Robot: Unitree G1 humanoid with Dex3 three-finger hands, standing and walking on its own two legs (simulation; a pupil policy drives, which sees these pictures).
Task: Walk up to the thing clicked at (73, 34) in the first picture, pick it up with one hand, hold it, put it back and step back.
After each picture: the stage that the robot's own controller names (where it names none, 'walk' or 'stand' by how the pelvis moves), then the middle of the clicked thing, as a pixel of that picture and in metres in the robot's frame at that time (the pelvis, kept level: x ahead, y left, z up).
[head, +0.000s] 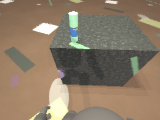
stand; (73, 28) +0.70 +0.19 +0.14
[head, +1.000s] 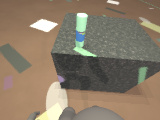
walk; (80, 32) +0.60 +0.12 +0.16
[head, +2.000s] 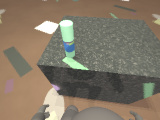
stand; (68, 41) +0.46 +0.18 +0.16
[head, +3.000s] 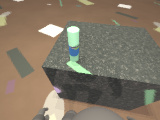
stand; (73, 46) +0.46 +0.15 +0.14
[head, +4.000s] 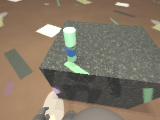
stand; (70, 46) +0.45 +0.17 +0.14
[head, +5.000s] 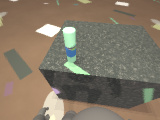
stand; (70, 47) +0.45 +0.17 +0.14
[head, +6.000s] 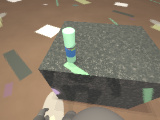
stand; (70, 47) +0.45 +0.17 +0.14
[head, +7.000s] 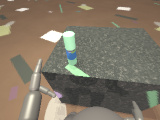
rise first; (70, 50) +0.43 +0.19 +0.15
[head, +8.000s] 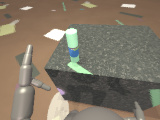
go down; (73, 47) +0.45 +0.18 +0.15
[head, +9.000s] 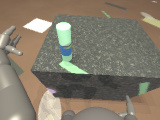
go down; (65, 45) +0.44 +0.16 +0.15
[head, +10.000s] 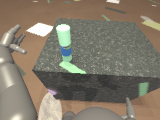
approach; (65, 45) +0.45 +0.17 +0.15
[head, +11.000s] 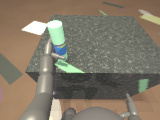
close; (59, 44) +0.44 +0.19 +0.17
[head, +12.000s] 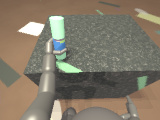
lift; (59, 40) +0.46 +0.19 +0.18
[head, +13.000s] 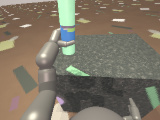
lift; (67, 29) +0.35 +0.13 +0.38
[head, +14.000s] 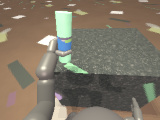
hold; (64, 40) +0.35 +0.16 +0.30
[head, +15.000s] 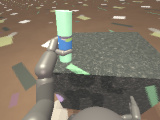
hold; (65, 39) +0.34 +0.16 +0.33
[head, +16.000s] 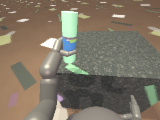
crouch; (69, 40) +0.34 +0.13 +0.32
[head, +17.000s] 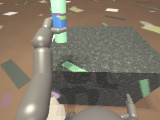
crouch; (59, 18) +0.45 +0.18 +0.37
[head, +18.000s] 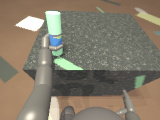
lower; (55, 36) +0.48 +0.21 +0.18
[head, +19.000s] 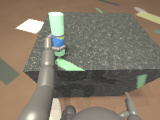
lower; (58, 36) +0.48 +0.20 +0.19
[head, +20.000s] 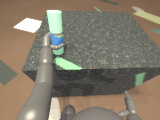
lower; (56, 35) +0.49 +0.20 +0.19
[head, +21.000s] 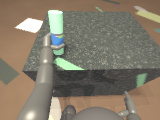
lower; (57, 35) +0.49 +0.20 +0.19
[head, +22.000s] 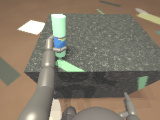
loosen; (59, 38) +0.47 +0.19 +0.18
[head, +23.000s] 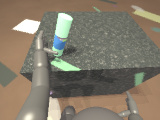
withdraw; (60, 37) +0.48 +0.17 +0.19
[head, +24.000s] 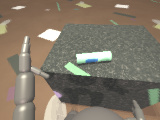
sink last; (93, 57) +0.46 +0.02 +0.07
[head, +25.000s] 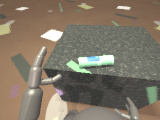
stand; (95, 61) +0.43 +0.01 +0.06
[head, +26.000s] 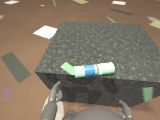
stand; (93, 69) +0.34 +0.00 +0.06
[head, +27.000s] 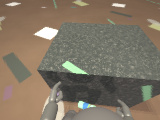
stand; (89, 107) +0.22 -0.02 -0.46
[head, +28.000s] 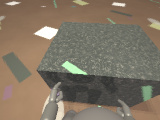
stand; (106, 112) +0.25 -0.27 -0.74
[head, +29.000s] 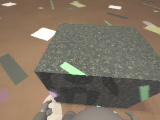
walk; (105, 111) +0.27 -0.29 -0.74
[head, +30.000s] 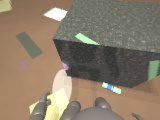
walk; (111, 87) +0.44 -0.34 -0.71
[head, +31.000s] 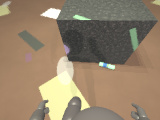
walk; (106, 65) +0.83 -0.26 -0.71
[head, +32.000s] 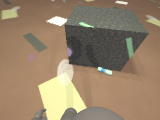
stand; (104, 70) +0.90 -0.30 -0.73
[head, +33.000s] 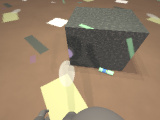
stand; (105, 71) +0.89 -0.32 -0.75
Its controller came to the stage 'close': yes
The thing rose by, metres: 0.22
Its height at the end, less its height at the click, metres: -0.89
